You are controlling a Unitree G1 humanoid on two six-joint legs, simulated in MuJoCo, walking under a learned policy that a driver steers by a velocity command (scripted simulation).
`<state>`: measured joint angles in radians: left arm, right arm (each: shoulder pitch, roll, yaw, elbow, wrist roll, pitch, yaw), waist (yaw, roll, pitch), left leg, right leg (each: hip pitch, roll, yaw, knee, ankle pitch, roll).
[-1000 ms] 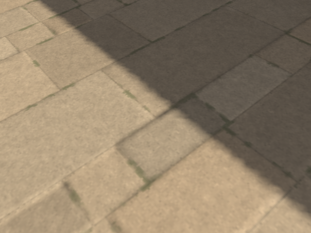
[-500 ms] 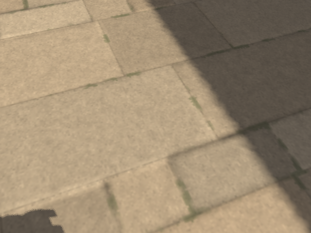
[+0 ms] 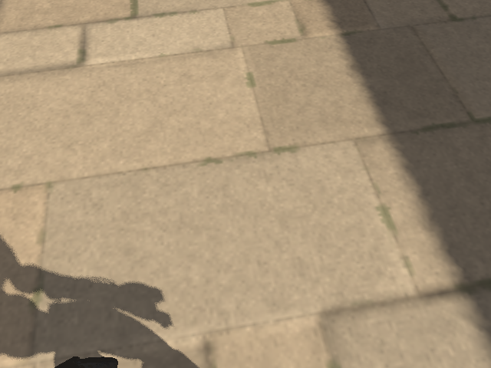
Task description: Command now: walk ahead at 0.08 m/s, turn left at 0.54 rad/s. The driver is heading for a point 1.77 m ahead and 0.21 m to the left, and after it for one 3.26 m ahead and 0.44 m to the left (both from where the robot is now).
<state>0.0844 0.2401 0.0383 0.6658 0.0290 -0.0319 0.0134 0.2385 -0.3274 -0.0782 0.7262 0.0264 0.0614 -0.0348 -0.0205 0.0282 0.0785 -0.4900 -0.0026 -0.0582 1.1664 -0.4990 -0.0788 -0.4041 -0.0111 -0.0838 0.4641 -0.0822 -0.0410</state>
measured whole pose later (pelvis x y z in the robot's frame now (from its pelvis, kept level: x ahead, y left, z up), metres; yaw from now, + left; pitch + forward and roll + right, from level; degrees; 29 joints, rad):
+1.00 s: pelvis +0.05 +0.02 +0.00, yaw +11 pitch +0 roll +1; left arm 0.13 0.31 0.06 0.72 -0.02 0.02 0.01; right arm 0.20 -0.29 -0.09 0.68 -0.02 0.01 -0.03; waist 0.00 -0.04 0.04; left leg -0.27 -0.04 0.01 0.55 -0.29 0.02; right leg -0.32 0.04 0.16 0.61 -0.29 0.00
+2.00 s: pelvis +0.05 -0.03 +0.00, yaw +6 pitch +2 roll -1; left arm 0.19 0.29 0.08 0.67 0.02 0.01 0.02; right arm 0.18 -0.31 -0.08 0.63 0.01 0.04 -0.02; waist 0.01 0.02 0.04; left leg -0.47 -0.01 -0.09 0.94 -0.50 -0.04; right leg -0.29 0.01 -0.13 0.59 -0.33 -0.06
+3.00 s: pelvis +0.26 +0.00 +0.01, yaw +7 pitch +3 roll +1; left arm 0.36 0.27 0.04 0.69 -0.01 -0.06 -0.02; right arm 0.20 -0.31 -0.05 0.68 -0.01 -0.11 0.02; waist 0.03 0.03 0.01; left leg -0.57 0.05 -0.03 1.07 -0.27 -0.02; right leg -0.21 0.07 0.04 0.40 -0.23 -0.09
